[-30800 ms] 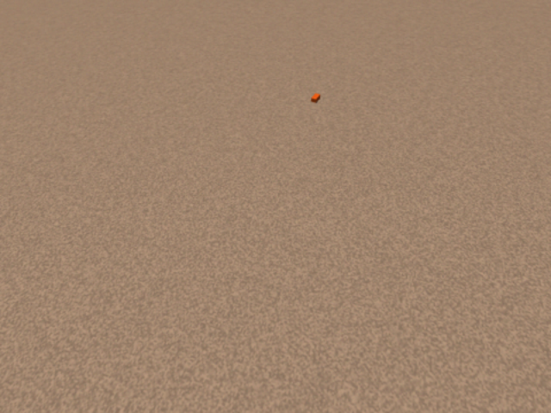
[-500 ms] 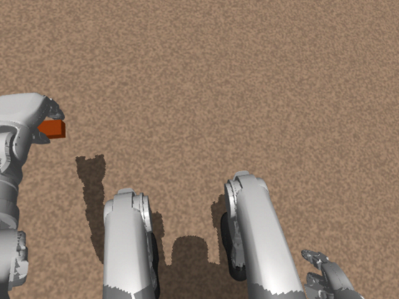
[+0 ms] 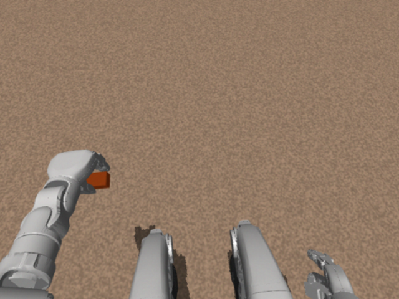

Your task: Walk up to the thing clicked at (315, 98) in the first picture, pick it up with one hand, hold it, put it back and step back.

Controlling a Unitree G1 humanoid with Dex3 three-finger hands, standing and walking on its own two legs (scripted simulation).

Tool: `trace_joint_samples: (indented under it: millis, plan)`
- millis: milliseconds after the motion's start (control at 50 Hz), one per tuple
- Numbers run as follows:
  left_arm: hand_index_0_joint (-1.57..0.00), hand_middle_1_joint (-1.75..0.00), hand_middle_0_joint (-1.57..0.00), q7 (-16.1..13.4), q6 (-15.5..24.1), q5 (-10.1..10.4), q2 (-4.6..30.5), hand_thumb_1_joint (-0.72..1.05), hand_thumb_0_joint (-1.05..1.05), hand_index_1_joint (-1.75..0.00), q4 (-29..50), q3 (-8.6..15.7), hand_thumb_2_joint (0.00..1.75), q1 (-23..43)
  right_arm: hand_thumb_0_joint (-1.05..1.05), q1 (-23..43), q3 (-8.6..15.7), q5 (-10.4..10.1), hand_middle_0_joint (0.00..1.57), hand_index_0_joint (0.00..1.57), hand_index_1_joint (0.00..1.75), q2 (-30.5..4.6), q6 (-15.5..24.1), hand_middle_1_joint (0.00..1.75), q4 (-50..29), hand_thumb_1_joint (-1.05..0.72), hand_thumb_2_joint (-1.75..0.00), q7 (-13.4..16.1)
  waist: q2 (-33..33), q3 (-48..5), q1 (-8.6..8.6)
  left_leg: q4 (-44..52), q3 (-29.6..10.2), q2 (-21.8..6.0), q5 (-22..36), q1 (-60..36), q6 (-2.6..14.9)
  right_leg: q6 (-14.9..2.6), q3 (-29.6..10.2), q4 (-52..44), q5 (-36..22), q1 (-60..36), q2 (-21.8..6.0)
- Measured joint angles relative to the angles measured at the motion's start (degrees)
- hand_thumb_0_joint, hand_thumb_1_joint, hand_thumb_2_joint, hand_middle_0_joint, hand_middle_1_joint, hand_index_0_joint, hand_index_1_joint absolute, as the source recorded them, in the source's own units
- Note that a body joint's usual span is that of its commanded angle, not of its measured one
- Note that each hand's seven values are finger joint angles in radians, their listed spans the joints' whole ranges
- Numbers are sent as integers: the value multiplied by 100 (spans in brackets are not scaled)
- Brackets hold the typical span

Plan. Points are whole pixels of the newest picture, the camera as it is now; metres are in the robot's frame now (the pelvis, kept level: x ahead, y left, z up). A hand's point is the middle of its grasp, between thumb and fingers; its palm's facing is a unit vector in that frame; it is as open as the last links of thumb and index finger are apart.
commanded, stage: lift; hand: left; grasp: from above
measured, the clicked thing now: (94, 181) +0.39 +0.24 -0.11
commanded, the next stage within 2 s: hold in 0.58 s
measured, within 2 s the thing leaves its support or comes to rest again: neither
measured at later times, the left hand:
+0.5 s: hand (72, 161) +0.37 +0.22 +0.04, palm faces -0.44 -0.07 -0.90, open 6.4 cm
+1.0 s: hand (62, 145) +0.37 +0.22 +0.10, palm faces -0.46 -0.05 -0.89, open 6.4 cm
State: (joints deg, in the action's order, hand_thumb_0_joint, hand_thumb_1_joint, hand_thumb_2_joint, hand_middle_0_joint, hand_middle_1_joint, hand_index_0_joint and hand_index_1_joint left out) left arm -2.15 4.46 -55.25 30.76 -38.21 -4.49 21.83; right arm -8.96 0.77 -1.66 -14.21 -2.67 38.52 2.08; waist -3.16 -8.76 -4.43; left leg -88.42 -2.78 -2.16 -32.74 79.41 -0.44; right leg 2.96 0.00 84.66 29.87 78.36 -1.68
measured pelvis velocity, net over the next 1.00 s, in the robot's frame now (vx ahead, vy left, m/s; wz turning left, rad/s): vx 0.06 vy -0.01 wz -0.01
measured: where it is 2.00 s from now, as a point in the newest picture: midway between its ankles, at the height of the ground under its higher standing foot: outside the picture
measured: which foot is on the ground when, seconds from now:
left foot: down 0.00-1.00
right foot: down 0.00-1.00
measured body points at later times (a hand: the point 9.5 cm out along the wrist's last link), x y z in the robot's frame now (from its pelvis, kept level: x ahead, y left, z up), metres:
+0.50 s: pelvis +0.04 -0.01 +0.12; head +0.10 -0.01 +0.56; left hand +0.39 +0.23 +0.09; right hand +0.13 -0.27 -0.01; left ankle +0.07 +0.12 -0.56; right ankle +0.09 -0.15 -0.56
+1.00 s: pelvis +0.06 -0.01 +0.16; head +0.09 -0.02 +0.60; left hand +0.39 +0.22 +0.15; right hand +0.17 -0.27 +0.03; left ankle +0.07 +0.12 -0.56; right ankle +0.09 -0.15 -0.56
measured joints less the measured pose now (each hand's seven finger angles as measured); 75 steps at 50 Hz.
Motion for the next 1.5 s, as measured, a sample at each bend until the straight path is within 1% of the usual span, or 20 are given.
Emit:
trace_joint_samples:
  millis: [200,380,460,600,800,940,1100,1500]
  plan:
    - [-106,-9,-102,-314,-100,-96,-334,56,1,-4,-528,-208,0,-184,1,-251,63,-51,20,20,30,2,229,30,207,-90,-89,125,32,85,16,1452,92,-64,351,-1647,-53,-67,3,-1386,-336,-1587,36]
    - [-105,-10,-102,-593,-249,-212,-618,57,1,-5,-939,-428,0,-198,1,-447,137,-55,20,20,30,-6,269,30,388,-90,-89,158,92,185,66,2519,192,-83,619,-2805,-59,-78,-33,-2428,-610,-2712,45]
    - [-105,-10,-101,-641,-336,-187,-677,57,1,-6,-1056,-483,1,-153,1,-485,144,-67,20,20,30,16,247,30,433,-90,-89,149,105,252,74,2938,237,-82,733,-3260,-56,-76,-54,-2831,-722,-3149,42]
    - [-104,-11,-101,-535,-448,-108,-764,56,1,-7,-1065,-556,3,-219,1,-517,161,-72,20,20,30,57,191,30,417,-90,-89,105,111,362,100,3585,313,-70,923,-3933,-49,-71,-95,-3445,-906,-3791,29]
    - [-104,-11,-101,-390,-379,-197,-814,56,1,-7,-926,-636,4,-342,1,-451,177,-84,20,20,30,61,120,30,400,-90,-89,95,117,434,192,4222,374,-46,1113,-4614,-43,-67,-125,-4036,-1078,-4440,6]
    - [-105,-10,-102,-198,-339,-195,-776,56,1,-6,-773,-677,3,-405,1,-385,193,-111,20,20,30,35,72,30,344,-90,-89,95,114,457,241,4556,413,-35,1215,-4987,-44,-68,-149,-4338,-1171,-4789,-3]
    - [-106,-9,-102,-25,-319,-179,-767,57,1,-5,-555,-716,0,-502,1,-345,194,-136,20,20,30,8,31,30,258,-89,-89,97,90,507,301,4820,440,-29,1306,-5287,-53,-78,-166,-4552,-1240,-5058,-7]
    - [-107,-7,-103,211,-338,-141,-780,57,1,-2,-159,-747,0,-670,1,-245,156,-166,20,20,30,-10,-79,30,179,-90,-89,135,53,634,379,5312,478,-25,1553,-5787,-93,-122,-191,-4887,-1412,-5472,-1]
